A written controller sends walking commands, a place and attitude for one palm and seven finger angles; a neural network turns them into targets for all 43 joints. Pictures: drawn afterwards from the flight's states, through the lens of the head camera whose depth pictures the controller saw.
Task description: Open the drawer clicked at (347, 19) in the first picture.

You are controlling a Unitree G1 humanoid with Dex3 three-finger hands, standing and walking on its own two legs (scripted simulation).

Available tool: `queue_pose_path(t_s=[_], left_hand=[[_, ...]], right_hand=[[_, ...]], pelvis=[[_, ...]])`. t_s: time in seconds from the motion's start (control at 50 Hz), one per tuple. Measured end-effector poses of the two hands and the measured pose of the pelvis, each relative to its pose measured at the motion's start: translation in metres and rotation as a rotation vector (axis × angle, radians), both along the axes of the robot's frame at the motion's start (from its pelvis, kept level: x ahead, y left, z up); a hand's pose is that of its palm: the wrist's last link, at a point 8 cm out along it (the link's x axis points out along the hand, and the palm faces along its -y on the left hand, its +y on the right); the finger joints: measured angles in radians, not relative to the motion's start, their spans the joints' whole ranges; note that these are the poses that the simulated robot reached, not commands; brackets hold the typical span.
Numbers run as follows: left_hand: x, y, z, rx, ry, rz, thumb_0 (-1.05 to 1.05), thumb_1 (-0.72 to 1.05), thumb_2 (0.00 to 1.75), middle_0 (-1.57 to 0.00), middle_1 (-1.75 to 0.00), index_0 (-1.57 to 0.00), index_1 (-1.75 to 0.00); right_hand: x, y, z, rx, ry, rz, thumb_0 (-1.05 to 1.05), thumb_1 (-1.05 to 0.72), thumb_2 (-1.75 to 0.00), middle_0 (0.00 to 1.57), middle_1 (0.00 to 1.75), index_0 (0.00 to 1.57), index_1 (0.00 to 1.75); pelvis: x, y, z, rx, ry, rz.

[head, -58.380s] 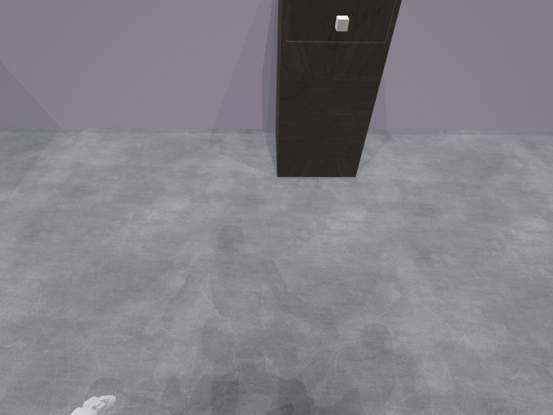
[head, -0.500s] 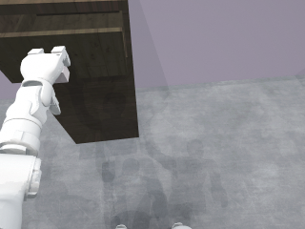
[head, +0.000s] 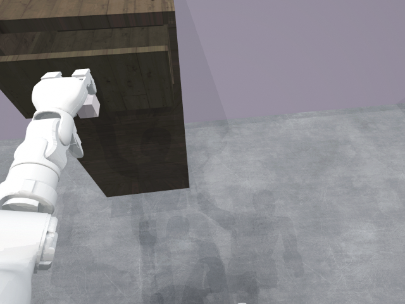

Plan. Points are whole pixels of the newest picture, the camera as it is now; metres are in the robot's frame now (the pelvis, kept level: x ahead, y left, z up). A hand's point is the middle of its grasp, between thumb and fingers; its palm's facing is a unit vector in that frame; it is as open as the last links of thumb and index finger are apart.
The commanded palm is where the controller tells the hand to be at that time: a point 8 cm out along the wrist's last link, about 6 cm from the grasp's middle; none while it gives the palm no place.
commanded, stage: lift the fingers back up to retry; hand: left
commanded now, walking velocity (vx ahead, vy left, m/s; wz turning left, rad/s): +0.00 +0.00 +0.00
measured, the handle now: (88, 99) +0.55 +0.25 +0.06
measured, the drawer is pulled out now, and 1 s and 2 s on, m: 0.10 0.10 0.10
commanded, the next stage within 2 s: re-aim the fingers above the handle in 0.46 s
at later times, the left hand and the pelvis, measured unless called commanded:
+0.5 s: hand (68, 104) +0.47 +0.24 +0.13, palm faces -0.06 -0.02 -1.00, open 13.9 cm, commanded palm +0.45 +0.25 +0.19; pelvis +0.02 -0.01 +0.01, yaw +2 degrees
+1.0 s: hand (71, 106) +0.46 +0.24 +0.13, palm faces -0.06 -0.01 -1.00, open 13.9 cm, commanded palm +0.44 +0.25 +0.19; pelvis +0.01 -0.02 +0.01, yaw +2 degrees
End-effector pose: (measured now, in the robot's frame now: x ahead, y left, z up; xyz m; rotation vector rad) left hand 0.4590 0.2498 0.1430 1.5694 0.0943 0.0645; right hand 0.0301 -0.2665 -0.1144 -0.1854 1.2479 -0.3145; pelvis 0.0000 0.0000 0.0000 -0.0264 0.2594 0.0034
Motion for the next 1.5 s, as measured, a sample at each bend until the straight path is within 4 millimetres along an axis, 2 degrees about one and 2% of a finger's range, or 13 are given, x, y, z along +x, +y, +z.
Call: queue_pose_path(t_s=[0.18,0.34,0.44,0.56,0.66,0.8,0.94,1.04,1.18,1.28,1.44,1.5], left_hand=[[0.0,0.016,0.029,0.009,-0.019,0.037,0.0,-0.49,0.3,-0.32,-1.2,-0.31,-1.2],[0.0,0.001,0.049,-0.003,-0.002,-0.013,0.0,-0.49,0.3,-0.32,-1.2,-0.32,-1.2],[-0.003,-0.007,0.045,-0.02,0.021,-0.026,0.0,-0.49,0.3,-0.32,-1.2,-0.31,-1.2],[-0.012,-0.002,0.034,-0.012,0.037,-0.014,0.0,-0.49,0.3,-0.32,-1.2,-0.32,-1.2],[-0.017,0.002,0.038,0.007,0.008,-0.006,0.0,-0.49,0.3,-0.32,-1.2,-0.32,-1.2],[-0.015,-0.009,0.052,0.005,-0.025,-0.008,0.0,-0.49,0.3,-0.32,-1.2,-0.32,-1.2],[-0.014,-0.017,0.045,-0.006,0.028,-0.002,0.0,-0.49,0.3,-0.32,-1.2,-0.31,-1.2],[-0.016,-0.012,0.04,-0.009,0.035,-0.016,0.0,-0.49,0.3,-0.32,-1.2,-0.32,-1.2],[-0.022,0.001,0.048,0.015,-0.022,-0.004,0.0,-0.49,0.3,-0.32,-1.2,-0.32,-1.2],[-0.021,0.002,0.049,0.021,-0.008,0.014,0.0,-0.49,0.3,-0.32,-1.2,-0.32,-1.2],[-0.015,-0.018,0.044,-0.012,0.008,-0.059,0.0,-0.49,0.3,-0.32,-1.2,-0.32,-1.2],[-0.012,-0.017,0.043,-0.018,-0.005,-0.061,0.0,-0.49,0.3,-0.32,-1.2,-0.32,-1.2]], right_hand=[[0.028,0.0,0.003,0.009,-0.012,0.041,0.01,-0.9,-0.9,0.21,0.3,0.2,0.3],[0.063,-0.001,0.008,0.019,-0.067,0.074,0.01,-0.9,-0.9,0.21,0.3,0.2,0.3],[0.084,0.0,0.01,0.038,-0.103,0.099,0.01,-0.9,-0.9,0.2,0.3,0.2,0.3],[0.097,0.001,0.009,0.047,-0.125,0.125,0.01,-0.9,-0.9,0.21,0.3,0.2,0.3],[0.096,-0.002,0.007,0.044,-0.11,0.139,0.01,-0.9,-0.9,0.21,0.3,0.2,0.3],[0.084,-0.009,0.005,0.043,-0.084,0.121,0.01,-0.9,-0.9,0.21,0.3,0.2,0.3],[0.07,-0.013,0.006,0.04,-0.085,0.088,0.01,-0.9,-0.9,0.2,0.3,0.2,0.3],[0.059,-0.015,0.007,0.026,-0.081,0.074,0.01,-0.9,-0.9,0.2,0.3,0.2,0.3],[0.047,-0.016,0.005,0.021,-0.056,0.076,0.01,-0.9,-0.9,0.2,0.3,0.2,0.3],[0.045,-0.014,0.005,0.022,-0.05,0.079,0.01,-0.9,-0.9,0.2,0.3,0.2,0.3],[0.048,-0.008,0.009,0.014,-0.082,0.072,0.01,-0.9,-0.9,0.2,0.3,0.2,0.3],[0.049,-0.005,0.009,0.017,-0.092,0.071,0.01,-0.9,-0.9,0.2,0.3,0.2,0.3]], pelvis=[[0.013,0.0,0.005,-0.001,-0.023,0.022],[0.023,-0.001,0.01,0.002,-0.049,0.029],[0.024,-0.004,0.011,0.008,-0.061,0.025],[0.022,-0.01,0.011,0.012,-0.061,0.027],[0.021,-0.014,0.01,0.011,-0.059,0.043],[0.019,-0.017,0.01,0.012,-0.067,0.045],[0.015,-0.017,0.011,0.017,-0.082,0.03],[0.011,-0.018,0.011,0.018,-0.08,0.021],[0.007,-0.017,0.011,0.015,-0.072,0.027],[0.006,-0.015,0.011,0.013,-0.073,0.034],[0.006,-0.009,0.011,0.012,-0.078,0.026],[0.005,-0.008,0.01,0.013,-0.075,0.02]])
